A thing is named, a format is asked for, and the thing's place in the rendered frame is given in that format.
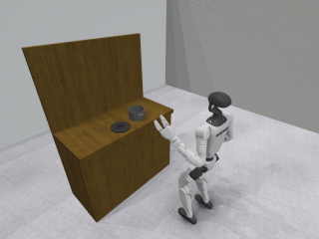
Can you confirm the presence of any humanoid robot head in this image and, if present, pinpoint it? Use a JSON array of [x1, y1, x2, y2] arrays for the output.
[[206, 92, 232, 127]]

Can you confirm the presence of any left robot forearm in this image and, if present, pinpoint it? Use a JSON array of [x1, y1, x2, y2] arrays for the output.
[[170, 135, 203, 167]]

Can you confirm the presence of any pot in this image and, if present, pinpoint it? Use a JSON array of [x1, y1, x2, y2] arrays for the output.
[[128, 105, 146, 121]]

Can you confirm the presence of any robot torso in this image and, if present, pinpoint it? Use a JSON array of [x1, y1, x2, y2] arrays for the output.
[[201, 114, 229, 173]]

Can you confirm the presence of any table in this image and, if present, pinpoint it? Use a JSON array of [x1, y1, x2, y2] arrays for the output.
[[21, 33, 173, 222]]

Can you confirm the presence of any robot left upper arm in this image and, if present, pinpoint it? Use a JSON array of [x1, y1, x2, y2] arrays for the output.
[[194, 124, 210, 167]]

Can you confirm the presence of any left robot hand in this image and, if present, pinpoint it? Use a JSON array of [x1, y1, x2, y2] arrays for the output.
[[154, 115, 175, 140]]

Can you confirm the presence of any lid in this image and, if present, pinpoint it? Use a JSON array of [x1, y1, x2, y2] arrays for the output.
[[110, 121, 130, 133]]

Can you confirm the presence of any robot right upper arm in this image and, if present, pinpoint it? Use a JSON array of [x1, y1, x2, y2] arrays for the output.
[[223, 112, 233, 141]]

